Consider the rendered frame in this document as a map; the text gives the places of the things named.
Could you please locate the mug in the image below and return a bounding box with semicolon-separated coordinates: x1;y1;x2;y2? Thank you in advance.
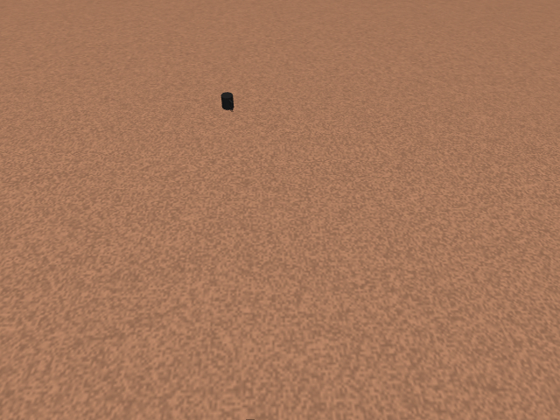
221;92;234;110

